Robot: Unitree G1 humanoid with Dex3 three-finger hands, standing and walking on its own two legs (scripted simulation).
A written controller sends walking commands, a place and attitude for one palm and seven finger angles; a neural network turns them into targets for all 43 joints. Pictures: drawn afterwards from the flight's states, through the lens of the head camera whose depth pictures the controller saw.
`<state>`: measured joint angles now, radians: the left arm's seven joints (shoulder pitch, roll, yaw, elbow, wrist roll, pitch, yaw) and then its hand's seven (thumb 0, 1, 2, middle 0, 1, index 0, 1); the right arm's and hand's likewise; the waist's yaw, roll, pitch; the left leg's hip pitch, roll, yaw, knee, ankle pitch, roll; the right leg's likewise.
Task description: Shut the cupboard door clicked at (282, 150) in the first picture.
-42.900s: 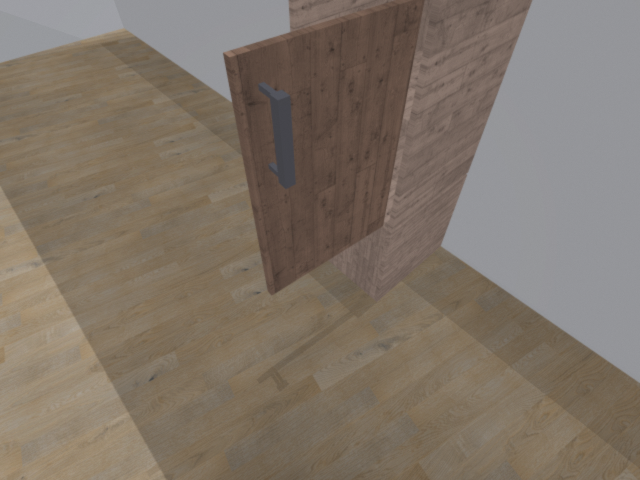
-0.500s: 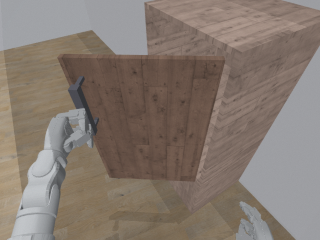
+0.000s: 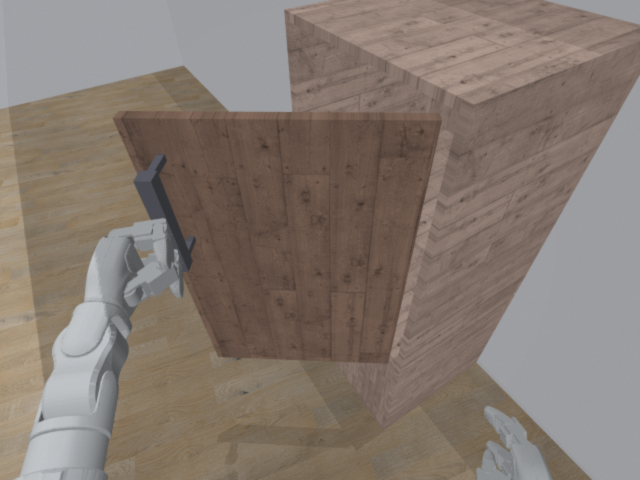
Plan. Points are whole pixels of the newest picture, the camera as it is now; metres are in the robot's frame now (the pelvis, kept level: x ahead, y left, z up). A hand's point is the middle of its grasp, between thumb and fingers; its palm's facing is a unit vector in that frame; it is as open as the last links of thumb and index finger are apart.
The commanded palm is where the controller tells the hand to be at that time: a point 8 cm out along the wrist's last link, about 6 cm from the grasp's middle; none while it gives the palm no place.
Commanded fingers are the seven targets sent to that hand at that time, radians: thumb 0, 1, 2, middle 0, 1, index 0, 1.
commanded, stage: push the door shut along its arc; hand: left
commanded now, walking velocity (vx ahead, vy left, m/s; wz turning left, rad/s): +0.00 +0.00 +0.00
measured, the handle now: (171, 215) +0.42 +0.23 +0.13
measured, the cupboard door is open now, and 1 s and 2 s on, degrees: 55 38 24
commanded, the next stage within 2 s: pull the fist back off the door in 1.84 s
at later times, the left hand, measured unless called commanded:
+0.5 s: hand (187, 227) +0.39 +0.20 +0.13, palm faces -0.08 -1.00 -0.05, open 3.1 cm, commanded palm +0.38 +0.24 +0.13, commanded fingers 0.00 0.90 0.90 -1.30 -1.50 -1.30 -1.50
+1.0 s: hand (209, 205) +0.44 +0.18 +0.13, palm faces -0.23 -0.97 -0.03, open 3.1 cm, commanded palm +0.44 +0.22 +0.13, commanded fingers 0.00 0.90 0.90 -1.30 -1.50 -1.30 -1.50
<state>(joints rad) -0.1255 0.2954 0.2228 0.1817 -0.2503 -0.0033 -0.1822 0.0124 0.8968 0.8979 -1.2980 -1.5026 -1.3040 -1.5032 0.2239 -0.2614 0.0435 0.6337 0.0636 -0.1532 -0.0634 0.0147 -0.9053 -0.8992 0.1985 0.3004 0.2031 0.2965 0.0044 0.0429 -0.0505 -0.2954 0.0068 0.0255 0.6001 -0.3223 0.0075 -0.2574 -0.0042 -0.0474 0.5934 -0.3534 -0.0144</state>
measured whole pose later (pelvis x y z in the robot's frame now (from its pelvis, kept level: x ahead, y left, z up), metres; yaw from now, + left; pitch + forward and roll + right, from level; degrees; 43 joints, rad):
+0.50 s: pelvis +0.00 +0.00 +0.00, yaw +1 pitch +4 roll +0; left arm -0.52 0.42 0.26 0.68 -0.25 -0.09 -0.37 0.01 0.90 0.90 -1.33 -1.50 -1.32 -1.50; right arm 0.28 -0.30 0.04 0.66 0.07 -0.10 -0.08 0.01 -0.91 -0.90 0.20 0.30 0.20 0.30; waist -0.04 0.03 -0.04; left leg -0.38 0.01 0.01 0.63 -0.32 0.00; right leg -0.34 0.00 -0.06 0.62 -0.35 -0.02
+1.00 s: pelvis -0.01 +0.02 -0.01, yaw +0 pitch +8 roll -1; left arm -0.80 0.45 0.21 0.99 -0.21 -0.18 -0.44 0.01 0.90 0.90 -1.30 -1.50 -1.31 -1.50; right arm 0.33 -0.29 0.03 0.68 0.05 -0.09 -0.06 0.01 -0.91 -0.90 0.20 0.30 0.20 0.30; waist -0.09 0.02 -0.04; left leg -0.49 -0.01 0.02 0.70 -0.35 0.03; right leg -0.44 -0.02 -0.05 0.68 -0.37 0.01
